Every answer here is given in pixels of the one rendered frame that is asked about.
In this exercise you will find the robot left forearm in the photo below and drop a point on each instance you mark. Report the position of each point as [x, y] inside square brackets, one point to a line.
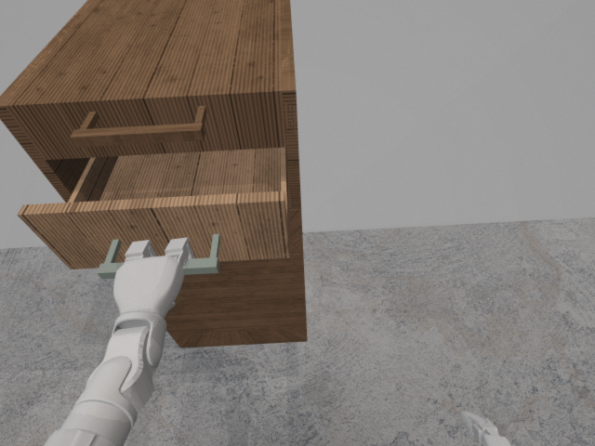
[119, 387]

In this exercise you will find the robot right hand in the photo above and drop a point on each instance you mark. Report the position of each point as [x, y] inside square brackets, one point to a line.
[484, 431]

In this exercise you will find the handle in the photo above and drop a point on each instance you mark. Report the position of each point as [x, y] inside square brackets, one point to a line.
[137, 135]
[108, 269]

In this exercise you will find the drawer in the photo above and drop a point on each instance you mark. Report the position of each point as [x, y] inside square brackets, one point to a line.
[242, 195]

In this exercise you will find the robot left hand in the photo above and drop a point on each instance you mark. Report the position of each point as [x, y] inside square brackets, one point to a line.
[147, 282]

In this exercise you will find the cabinet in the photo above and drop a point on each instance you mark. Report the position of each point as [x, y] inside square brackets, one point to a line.
[228, 64]

